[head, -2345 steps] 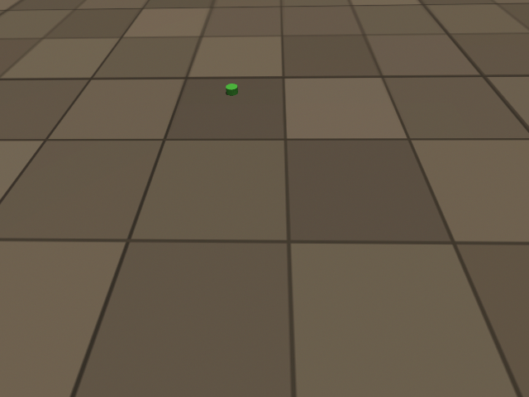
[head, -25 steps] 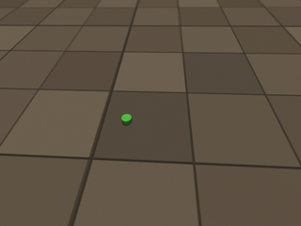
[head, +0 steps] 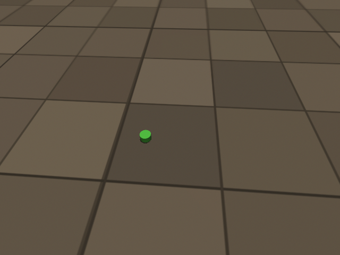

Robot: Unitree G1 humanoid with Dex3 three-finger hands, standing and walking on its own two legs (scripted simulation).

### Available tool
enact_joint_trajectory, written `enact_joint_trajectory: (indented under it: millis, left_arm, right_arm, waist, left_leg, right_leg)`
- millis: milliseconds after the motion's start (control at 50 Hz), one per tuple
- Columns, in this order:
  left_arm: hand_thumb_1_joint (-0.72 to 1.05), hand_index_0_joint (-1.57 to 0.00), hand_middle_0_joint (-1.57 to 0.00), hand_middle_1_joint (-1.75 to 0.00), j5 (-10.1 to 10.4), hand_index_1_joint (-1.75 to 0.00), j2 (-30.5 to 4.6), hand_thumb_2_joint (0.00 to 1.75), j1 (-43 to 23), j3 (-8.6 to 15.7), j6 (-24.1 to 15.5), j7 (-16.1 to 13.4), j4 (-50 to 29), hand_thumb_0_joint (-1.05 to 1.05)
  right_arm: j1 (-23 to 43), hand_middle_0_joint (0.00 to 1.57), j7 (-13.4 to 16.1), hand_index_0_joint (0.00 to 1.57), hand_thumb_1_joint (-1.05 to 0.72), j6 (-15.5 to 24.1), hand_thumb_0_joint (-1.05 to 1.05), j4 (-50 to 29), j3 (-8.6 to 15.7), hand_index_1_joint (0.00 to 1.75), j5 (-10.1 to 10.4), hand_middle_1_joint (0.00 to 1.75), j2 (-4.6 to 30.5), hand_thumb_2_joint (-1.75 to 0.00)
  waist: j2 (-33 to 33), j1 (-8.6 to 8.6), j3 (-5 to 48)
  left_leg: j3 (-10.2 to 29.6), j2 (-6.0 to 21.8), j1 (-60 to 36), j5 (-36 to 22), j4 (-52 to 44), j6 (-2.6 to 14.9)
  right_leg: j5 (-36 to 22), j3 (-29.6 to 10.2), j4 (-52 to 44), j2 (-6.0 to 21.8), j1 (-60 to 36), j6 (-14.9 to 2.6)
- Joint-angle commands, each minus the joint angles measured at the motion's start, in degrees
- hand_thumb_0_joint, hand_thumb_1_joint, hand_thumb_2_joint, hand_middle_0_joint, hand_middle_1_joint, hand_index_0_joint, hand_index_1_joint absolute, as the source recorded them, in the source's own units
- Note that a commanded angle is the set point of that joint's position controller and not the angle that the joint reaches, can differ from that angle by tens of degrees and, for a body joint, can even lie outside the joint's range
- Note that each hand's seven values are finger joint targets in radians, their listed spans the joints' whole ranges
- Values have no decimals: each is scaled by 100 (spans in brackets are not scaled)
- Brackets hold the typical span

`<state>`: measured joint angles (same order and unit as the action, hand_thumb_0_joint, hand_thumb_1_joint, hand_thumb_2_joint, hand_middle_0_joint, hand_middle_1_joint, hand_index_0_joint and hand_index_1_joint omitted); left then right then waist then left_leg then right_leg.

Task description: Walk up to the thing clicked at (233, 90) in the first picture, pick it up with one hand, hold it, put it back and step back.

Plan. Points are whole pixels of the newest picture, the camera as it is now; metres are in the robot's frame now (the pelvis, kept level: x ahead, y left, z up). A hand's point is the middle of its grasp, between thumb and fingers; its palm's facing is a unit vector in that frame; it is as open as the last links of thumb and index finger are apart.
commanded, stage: step back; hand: left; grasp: from above
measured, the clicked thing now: (145, 136) +1.05 +0.20 -0.74
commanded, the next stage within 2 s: stand in 0.24 s
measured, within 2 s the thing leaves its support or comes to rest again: neither
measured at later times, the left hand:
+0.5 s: hand out of the picture +0.12 +0.24 -0.14, palm faces -0.02 -0.94 -0.34, open 7.4 cm
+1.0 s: hand out of the picture +0.07 +0.24 -0.14, palm faces -0.03 -0.94 -0.34, open 7.4 cm
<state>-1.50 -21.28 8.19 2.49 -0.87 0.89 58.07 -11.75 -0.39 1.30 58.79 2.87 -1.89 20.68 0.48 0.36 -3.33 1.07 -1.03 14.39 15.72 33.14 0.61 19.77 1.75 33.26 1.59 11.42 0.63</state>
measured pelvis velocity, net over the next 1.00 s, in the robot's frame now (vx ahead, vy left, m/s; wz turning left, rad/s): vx -0.01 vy -0.01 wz -0.01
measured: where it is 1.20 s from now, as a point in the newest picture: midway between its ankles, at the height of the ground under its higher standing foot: outside the picture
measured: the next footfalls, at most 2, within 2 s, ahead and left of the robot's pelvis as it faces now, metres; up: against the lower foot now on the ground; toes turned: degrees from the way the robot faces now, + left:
none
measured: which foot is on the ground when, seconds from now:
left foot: down 0.00-1.00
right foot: down 0.00-1.00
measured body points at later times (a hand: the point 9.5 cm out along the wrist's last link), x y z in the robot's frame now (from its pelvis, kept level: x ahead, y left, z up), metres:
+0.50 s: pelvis +0.02 -0.01 +0.02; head +0.04 -0.01 +0.46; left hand +0.12 +0.29 -0.12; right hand +0.14 -0.30 -0.11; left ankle +0.01 +0.11 -0.73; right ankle -0.02 -0.13 -0.73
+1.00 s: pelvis -0.01 -0.01 +0.02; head +0.00 -0.02 +0.47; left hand +0.07 +0.29 -0.11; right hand +0.06 -0.31 -0.12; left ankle +0.01 +0.11 -0.73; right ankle -0.02 -0.13 -0.73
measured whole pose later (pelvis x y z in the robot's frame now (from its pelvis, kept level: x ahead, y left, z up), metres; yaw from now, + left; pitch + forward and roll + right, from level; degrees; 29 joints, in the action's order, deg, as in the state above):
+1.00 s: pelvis -0.01 -0.01 +0.02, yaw -1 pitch -3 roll +0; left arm -0.5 -20.0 5.7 0.4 -0.7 0.7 66.1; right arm -6.5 -0.6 0.4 65.6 0.1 -0.9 20.0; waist 0.7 -0.3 -3.3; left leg 1.0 0.6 7.3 8.4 18.2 -0.6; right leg 10.4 1.7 17.0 -0.1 4.1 -0.2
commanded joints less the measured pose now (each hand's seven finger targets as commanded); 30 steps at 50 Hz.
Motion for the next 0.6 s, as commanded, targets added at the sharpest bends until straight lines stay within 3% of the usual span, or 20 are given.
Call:
enact_joint_trajectory:
  millis: [0, 20, 80, 100, 140, 200, 220, 240, 300, 360, 580]
  left_arm:
    - [90, -20, -20, -30, 129, -30, -1089, 90, -424, 214, -96, -97, -341, 0]
    - [90, -20, -20, -30, 88, -30, -1102, 90, -534, 195, -115, -107, -339, 0]
    - [90, -20, -20, -30, 108, -30, -1214, 90, -372, 220, -184, -141, -211, 0]
    - [90, -20, -20, -30, 109, -30, -1271, 90, -268, 238, -191, -158, -156, 0]
    - [90, -20, -20, -30, 107, -30, -1326, 90, -219, 252, -167, -181, -110, 0]
    - [90, -20, -20, -30, 73, -30, -1365, 90, -445, 250, -137, -204, -172, 0]
    - [90, -20, -20, -30, 156, -30, -1097, 90, -560, 105, -106, -190, -48, 0]
    - [90, -20, -20, -30, 180, -30, -1011, 90, -586, 84, -93, -188, -54, 0]
    - [90, -20, -20, -30, 160, -30, -1055, 90, -577, 62, -85, -203, 43, 0]
    - [90, -20, -20, -30, 139, -30, -1067, 90, -628, 51, -96, -196, 132, 0]
    - [90, -20, -20, -30, 94, -30, -1074, 90, -707, 27, -131, -150, 362, 0]
  right_arm:
    - [317, 20, 82, 20, -90, 248, 0, -325, 292, 30, 56, 30, 1502, -90]
    - [384, 20, 80, 20, -90, 237, 0, -292, 269, 30, 40, 30, 1418, -90]
    - [501, 20, 124, 20, -90, 203, 0, -278, 205, 30, 95, 30, 1230, -90]
    - [482, 20, 140, 20, -90, 185, 0, -263, 213, 30, 119, 30, 1193, -90]
    - [587, 20, 150, 20, -90, 145, 0, -285, 214, 30, 138, 30, 1104, -90]
    - [701, 20, 143, 20, -90, 91, 0, -253, 224, 30, 87, 30, 1066, -90]
    - [745, 20, 142, 20, -90, 83, 0, -258, 100, 30, 148, 30, 1066, -90]
    - [782, 20, 132, 20, -90, 103, 0, -225, 106, 30, 154, 30, 1118, -90]
    - [806, 20, 140, 20, -90, 109, 0, -118, 71, 30, 157, 30, 1166, -90]
    - [984, 20, 144, 20, -90, 73, 0, -111, 39, 30, 179, 30, 1104, -90]
    - [1195, 20, 95, 20, -90, 81, 0, 85, -37, 30, 158, 30, 1062, -90]
  waist:
    - [261, 88, 411]
    - [203, 80, 400]
    - [372, 131, 726]
    - [293, 128, 948]
    - [52, 142, 1021]
    - [-196, 82, 874]
    - [34, -35, 700]
    - [11, -17, 699]
    - [63, -40, 827]
    - [4, -38, 902]
    - [-55, -20, 703]
  left_leg:
    - [1695, 1438, -425, -1491, -1111, 807]
    - [1527, 1393, -422, -1882, -1065, 750]
    - [615, 818, -503, -3340, -549, 274]
    - [407, 688, -527, -3451, -343, 219]
    - [266, 560, -334, -2928, -154, 187]
    - [204, 506, -153, -2046, -164, 188]
    - [581, 715, -635, -2693, -694, 188]
    - [623, 815, -851, -3081, -703, 222]
    - [557, 857, -1174, -3538, -769, 192]
    - [490, 833, -1208, -3190, -954, 136]
    - [457, 844, -1121, -2028, -1537, 60]
  right_leg:
    - [-225, -246, -135, 89, 180, -173]
    - [-332, -274, -316, 152, 65, -215]
    - [-2058, -387, -591, 389, -642, -293]
    - [-2671, -380, -490, 462, -908, -327]
    - [-3011, -444, -412, 570, -1098, -396]
    - [-2419, -662, -532, 799, -923, -564]
    - [-2839, -698, -695, 663, -496, -375]
    - [-2851, -525, -776, 522, -476, -250]
    - [-2975, -467, -925, 488, -677, -192]
    - [-3024, -484, -1157, 541, -908, -177]
    - [-2163, -543, -1698, 612, -902, -152]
